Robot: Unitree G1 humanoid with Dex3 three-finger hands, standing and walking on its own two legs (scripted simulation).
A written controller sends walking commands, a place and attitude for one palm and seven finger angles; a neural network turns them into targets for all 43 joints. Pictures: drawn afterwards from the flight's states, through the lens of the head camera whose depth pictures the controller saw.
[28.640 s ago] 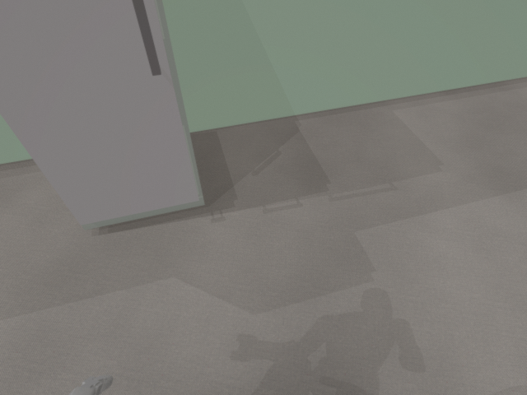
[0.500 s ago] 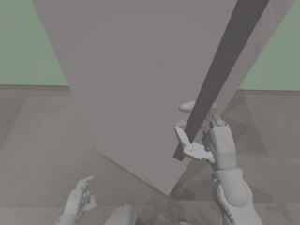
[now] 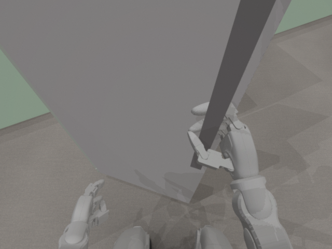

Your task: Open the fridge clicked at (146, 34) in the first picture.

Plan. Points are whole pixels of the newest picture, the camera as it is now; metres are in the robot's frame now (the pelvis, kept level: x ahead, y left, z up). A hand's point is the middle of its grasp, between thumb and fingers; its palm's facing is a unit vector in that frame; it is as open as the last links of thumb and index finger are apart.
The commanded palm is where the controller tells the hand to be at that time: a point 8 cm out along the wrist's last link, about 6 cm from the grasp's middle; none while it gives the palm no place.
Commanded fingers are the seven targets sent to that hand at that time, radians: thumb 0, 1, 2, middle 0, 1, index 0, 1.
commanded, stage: walk backward, drawing the door open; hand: right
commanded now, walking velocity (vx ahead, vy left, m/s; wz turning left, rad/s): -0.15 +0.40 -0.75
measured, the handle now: (218, 100) +0.33 -0.04 +0.22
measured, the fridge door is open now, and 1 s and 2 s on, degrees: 46 71 71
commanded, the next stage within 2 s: stop walking and hold the door back in 0.90 s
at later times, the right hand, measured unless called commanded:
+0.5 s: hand (164, 198) +0.19 +0.03 +0.15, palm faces +0.17 +0.98 -0.13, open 7.1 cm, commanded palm +0.15 -0.01 +0.15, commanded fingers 0.00 -0.90 -0.90 0.45 1.40 0.45 1.40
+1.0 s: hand out of the picture +0.11 +0.12 +0.15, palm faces +0.68 +0.71 -0.18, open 6.8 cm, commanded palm +0.06 +0.10 +0.15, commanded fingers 0.00 -0.90 -0.90 0.45 1.40 0.45 1.40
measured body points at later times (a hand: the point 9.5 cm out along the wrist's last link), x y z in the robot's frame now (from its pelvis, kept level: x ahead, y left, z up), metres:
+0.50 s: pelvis -0.06 +0.20 -0.01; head +0.01 +0.16 +0.43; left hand +0.20 +0.34 -0.10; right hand +0.17 -0.02 +0.15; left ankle +0.01 +0.31 -0.68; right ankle -0.08 +0.03 -0.72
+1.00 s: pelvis -0.02 +0.40 +0.00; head +0.02 +0.36 +0.44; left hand +0.27 +0.42 -0.09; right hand +0.07 +0.08 +0.16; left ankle +0.12 +0.47 -0.72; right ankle -0.12 +0.24 -0.70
